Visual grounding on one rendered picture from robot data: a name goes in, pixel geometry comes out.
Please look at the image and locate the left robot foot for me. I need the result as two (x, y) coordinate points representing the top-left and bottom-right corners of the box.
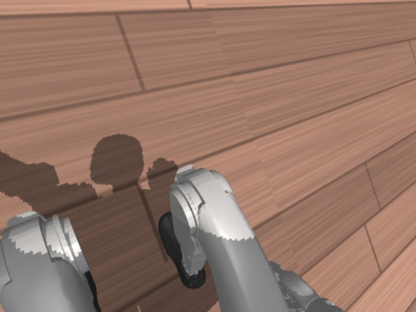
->
(84, 271), (101, 312)

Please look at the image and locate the right robot foot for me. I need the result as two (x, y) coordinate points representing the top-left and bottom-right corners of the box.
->
(158, 211), (206, 289)

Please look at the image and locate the right robot arm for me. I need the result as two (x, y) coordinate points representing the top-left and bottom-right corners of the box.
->
(306, 298), (344, 312)

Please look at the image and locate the right robot hand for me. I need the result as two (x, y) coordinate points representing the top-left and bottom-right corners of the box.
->
(269, 261), (320, 312)

